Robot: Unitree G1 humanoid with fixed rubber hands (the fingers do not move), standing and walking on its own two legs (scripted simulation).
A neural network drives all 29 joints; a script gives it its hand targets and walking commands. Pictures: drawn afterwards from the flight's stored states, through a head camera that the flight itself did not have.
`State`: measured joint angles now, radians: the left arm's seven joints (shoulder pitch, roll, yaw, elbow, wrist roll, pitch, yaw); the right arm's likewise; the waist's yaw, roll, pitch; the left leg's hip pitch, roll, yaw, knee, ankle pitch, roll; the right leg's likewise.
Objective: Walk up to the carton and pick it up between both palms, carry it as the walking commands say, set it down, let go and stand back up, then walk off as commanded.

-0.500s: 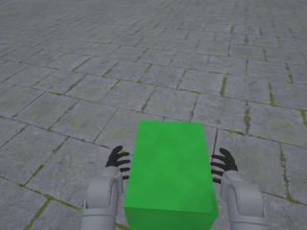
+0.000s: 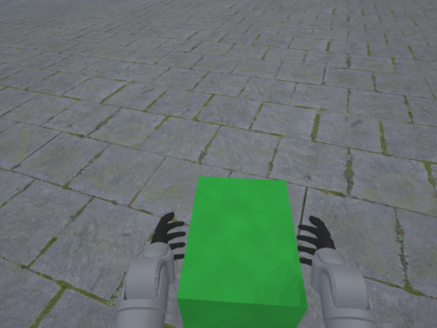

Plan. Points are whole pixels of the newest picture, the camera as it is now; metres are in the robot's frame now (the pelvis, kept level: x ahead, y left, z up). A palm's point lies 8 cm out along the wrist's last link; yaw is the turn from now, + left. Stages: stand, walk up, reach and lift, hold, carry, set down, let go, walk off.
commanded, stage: carry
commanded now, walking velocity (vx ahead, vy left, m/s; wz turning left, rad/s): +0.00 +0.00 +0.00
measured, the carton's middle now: (239, 247) +0.34 -0.01 -0.05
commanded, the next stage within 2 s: hold in 1.52 s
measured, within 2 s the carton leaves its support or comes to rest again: neither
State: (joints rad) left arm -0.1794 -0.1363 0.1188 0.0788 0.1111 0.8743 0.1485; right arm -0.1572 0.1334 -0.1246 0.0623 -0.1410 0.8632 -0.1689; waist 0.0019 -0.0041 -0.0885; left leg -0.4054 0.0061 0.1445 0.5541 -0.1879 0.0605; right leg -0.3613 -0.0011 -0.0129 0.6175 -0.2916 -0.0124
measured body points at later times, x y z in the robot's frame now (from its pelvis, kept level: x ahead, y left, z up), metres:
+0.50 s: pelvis +0.01 +0.01 +0.00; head +0.00 +0.01 +0.45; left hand +0.30 +0.16 +0.03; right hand +0.30 -0.15 +0.03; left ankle +0.07 +0.09 -0.73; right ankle +0.02 -0.11 -0.73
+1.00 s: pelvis +0.02 +0.02 +0.00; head +0.00 +0.03 +0.45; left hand +0.31 +0.17 +0.03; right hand +0.30 -0.14 +0.03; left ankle +0.07 +0.09 -0.73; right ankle +0.02 -0.11 -0.73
